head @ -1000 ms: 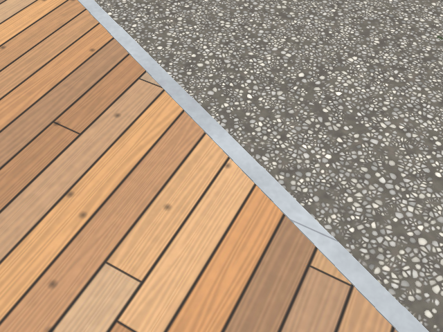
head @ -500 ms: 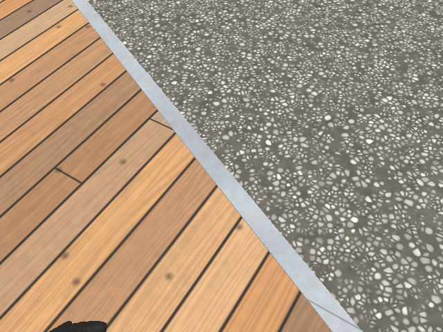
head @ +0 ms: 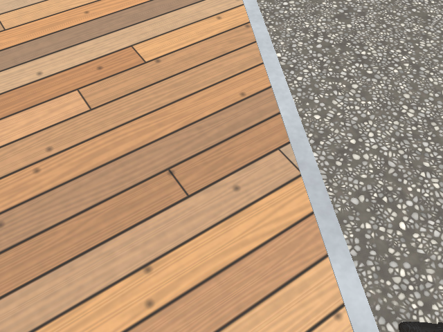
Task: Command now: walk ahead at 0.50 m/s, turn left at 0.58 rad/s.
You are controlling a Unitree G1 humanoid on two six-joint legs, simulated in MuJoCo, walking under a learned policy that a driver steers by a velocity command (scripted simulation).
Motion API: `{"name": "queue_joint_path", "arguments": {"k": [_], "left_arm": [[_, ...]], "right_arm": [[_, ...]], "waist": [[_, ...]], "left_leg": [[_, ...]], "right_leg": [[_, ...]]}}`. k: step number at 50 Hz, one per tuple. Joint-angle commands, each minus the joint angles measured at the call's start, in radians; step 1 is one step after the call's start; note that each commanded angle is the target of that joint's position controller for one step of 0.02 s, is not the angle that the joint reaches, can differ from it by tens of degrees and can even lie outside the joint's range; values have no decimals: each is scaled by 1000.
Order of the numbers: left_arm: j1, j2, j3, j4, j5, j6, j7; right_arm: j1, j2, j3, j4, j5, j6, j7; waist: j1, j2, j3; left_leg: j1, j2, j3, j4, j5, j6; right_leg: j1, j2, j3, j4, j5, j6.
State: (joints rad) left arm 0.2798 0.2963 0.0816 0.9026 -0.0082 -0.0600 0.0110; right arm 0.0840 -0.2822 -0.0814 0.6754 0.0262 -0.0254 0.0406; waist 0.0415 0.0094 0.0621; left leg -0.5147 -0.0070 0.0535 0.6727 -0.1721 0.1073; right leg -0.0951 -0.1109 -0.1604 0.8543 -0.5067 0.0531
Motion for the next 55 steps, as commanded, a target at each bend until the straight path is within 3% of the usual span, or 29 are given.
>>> {"name": "queue_joint_path", "arguments": {"k": [1,2,3,4,5,8,13,17,20,22,23,24,25,26,27,28,30,35,39,43,45,47,48,49,50,51,52,53,55], "left_arm": [[-121,126,5,-169,-41,-85,-18],[-135,116,0,-171,-34,-96,-16],[-128,118,4,-154,-6,-97,-7],[-108,131,13,-147,7,-87,-5],[-96,131,17,-147,10,-72,-8],[-133,87,9,-169,26,-46,-6],[-313,44,-11,-227,17,-50,-18],[-395,64,-9,-267,3,-63,-35],[-374,94,2,-273,1,-77,-43],[-240,124,22,-241,4,-87,-36],[-104,164,37,-223,21,-92,-29],[52,244,58,-207,38,-85,-20],[83,220,54,-178,16,-73,-31],[30,129,31,-198,2,-65,-28],[-18,91,19,-208,6,-53,-23],[-63,75,10,-204,13,-46,-22],[-100,57,2,-192,22,-48,-20],[-61,110,20,-143,14,-66,-25],[-39,135,20,-116,-3,-52,-25],[47,174,26,-70,-22,-31,-25],[57,192,29,-53,-29,-17,-22],[40,196,24,-43,-34,-5,-16],[47,162,8,-48,-21,-7,-11],[101,64,-28,-96,8,-22,-17],[106,61,-35,-83,3,-45,-22],[37,141,-10,-104,-31,-56,-30],[-26,136,-13,-122,-39,-61,-31],[-47,124,-13,-122,-23,-58,-27],[-9,107,-9,-106,-8,-34,-26]], "right_arm": [[330,-214,-63,4,-12,-30,-6],[282,-180,-52,3,-8,-39,-7],[200,-144,-41,-12,-9,-41,-9],[150,-115,-29,-30,-18,-42,-12],[134,-111,-26,-40,-24,-42,-16],[170,-143,-34,-29,-14,-49,-34],[247,-154,-38,-3,-6,-39,-56],[307,-153,-39,24,1,-30,-59],[308,-152,-40,28,1,-17,-67],[275,-135,-35,15,-1,-11,-67],[251,-91,-17,-5,-10,-14,-62],[338,-32,1,-28,-8,-20,-62],[412,-54,8,-37,12,-27,-63],[351,-148,-14,-19,19,-24,-62],[259,-169,-20,-33,9,-18,-61],[212,-154,-21,-46,-2,-15,-58],[212,-115,-21,-52,0,-5,-49],[159,-50,0,-81,-8,1,-44],[37,-29,18,-98,-11,-23,-20],[-79,-37,23,-139,-4,-33,-1],[-78,-62,15,-148,-8,-34,3],[100,-117,-18,-98,-17,-34,-3],[259,-175,-45,-51,-19,-29,-14],[381,-289,-68,-35,-37,-24,-28],[389,-261,-55,-35,-20,-26,-27],[337,-199,-32,-33,-20,-32,-21],[279,-164,-21,-35,-19,-35,-20],[217,-134,-11,-33,-21,-38,-17],[149,-96,-1,-37,-30,-50,-13]], "waist": [[-166,113,-312],[-132,71,-226],[-85,14,-170],[-47,26,-146],[-29,34,-136],[-25,14,-105],[-91,62,-54],[-121,78,-40],[-101,106,-49],[-27,129,-104],[40,93,-222],[47,-108,-392],[18,-345,-441],[35,-204,-290],[40,-117,-181],[16,-76,-101],[-27,-111,-52],[-29,-73,-47],[6,-61,-23],[38,-73,8],[14,-94,-1],[-102,-98,-115],[-172,-76,-218],[-171,138,-370],[-158,217,-483],[-160,150,-354],[-137,119,-236],[-102,69,-162],[-39,93,-117]], "left_leg": [[855,332,-791,-405,-185,276],[724,291,-653,-392,-103,238],[577,248,-547,-390,-1,203],[472,216,-478,-407,98,187],[414,202,-454,-429,142,185],[331,170,-373,-458,263,192],[287,99,-307,-447,165,122],[345,129,-383,-389,108,106],[423,155,-463,-304,135,91],[413,114,-464,-193,254,59],[324,62,-412,9,242,24],[28,-63,-284,354,-42,-52],[-208,-73,-245,567,-432,-78],[-287,-5,-260,651,-364,-87],[-283,32,-216,655,-279,-91],[-252,61,-198,610,-222,-93],[-175,110,-186,536,-164,-88],[-195,123,-171,358,-32,-104],[-128,101,-103,85,156,-96],[-102,80,-56,-56,124,-75],[-60,55,-35,-104,42,-46],[230,-8,18,-185,70,2],[497,22,-30,-159,104,33],[885,295,-461,-167,25,172],[935,409,-793,-324,-23,251],[842,376,-672,-340,-52,208],[703,328,-520,-350,-4,173],[569,283,-424,-381,56,151],[403,236,-330,-455,124,138]], "right_leg": [[-769,83,244,554,-15,-48],[-752,38,239,477,75,-70],[-675,1,243,388,139,-69],[-595,-21,251,323,178,-66],[-549,-24,250,287,200,-58],[-535,-1,223,147,287,-15],[-488,70,212,-212,585,3],[-453,101,229,-331,597,-15],[-407,114,239,-381,483,-42],[-216,126,208,-438,459,-84],[27,25,285,-405,466,-141],[411,-203,607,-406,381,-265],[518,-331,953,-509,158,-348],[396,-299,865,-544,28,-307],[257,-254,702,-558,75,-263],[121,-208,591,-590,179,-246],[-17,-150,443,-644,296,-225],[-31,-151,278,-711,504,-270],[-17,-108,151,-715,566,-241],[75,-153,149,-693,578,-229],[134,-176,146,-637,704,-214],[110,-135,80,-410,997,-173],[-28,-89,44,-199,926,-134],[-421,33,21,204,491,-64],[-573,122,184,405,-70,-54],[-674,61,235,471,-39,-67],[-689,17,211,438,40,-78],[-658,-14,201,368,113,-75],[-540,-48,213,293,205,-63]]}}
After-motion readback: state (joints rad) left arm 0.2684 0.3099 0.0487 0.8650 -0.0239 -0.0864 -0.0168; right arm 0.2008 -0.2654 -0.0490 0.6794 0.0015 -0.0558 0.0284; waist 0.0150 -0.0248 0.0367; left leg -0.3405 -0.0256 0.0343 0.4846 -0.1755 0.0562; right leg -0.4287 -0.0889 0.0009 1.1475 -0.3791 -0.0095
